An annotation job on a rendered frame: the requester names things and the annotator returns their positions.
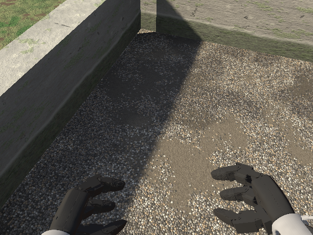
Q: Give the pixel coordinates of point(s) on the left robot hand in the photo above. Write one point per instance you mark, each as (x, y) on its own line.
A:
(78, 204)

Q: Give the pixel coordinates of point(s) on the right robot hand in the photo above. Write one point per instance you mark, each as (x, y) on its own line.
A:
(259, 191)

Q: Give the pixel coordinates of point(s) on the robot right forearm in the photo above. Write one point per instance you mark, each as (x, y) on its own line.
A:
(291, 224)

